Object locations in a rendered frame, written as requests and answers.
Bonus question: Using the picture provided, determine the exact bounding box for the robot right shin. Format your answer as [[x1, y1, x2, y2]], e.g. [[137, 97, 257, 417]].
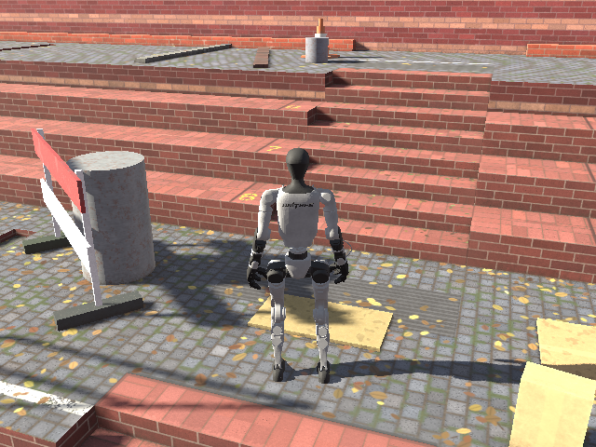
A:
[[316, 308, 330, 371]]

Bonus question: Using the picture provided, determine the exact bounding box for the right robot hand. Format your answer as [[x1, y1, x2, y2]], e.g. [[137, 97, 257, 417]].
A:
[[330, 261, 349, 284]]

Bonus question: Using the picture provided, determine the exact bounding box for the right robot foot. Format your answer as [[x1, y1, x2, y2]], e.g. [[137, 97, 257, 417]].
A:
[[317, 360, 330, 384]]

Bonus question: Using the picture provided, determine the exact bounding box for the left robot hand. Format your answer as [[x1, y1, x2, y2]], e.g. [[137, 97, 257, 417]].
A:
[[247, 266, 267, 290]]

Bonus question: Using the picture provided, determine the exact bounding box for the robot left upper arm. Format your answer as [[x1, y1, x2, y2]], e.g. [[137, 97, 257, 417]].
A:
[[256, 188, 278, 241]]

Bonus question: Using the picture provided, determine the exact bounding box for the robot right upper arm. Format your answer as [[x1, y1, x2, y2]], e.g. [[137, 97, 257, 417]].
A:
[[318, 188, 340, 240]]

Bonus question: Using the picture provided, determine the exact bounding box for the left robot forearm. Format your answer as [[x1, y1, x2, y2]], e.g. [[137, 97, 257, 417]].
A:
[[249, 227, 266, 269]]

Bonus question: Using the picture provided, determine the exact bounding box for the right robot forearm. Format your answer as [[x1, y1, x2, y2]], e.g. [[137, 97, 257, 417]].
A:
[[330, 226, 347, 265]]

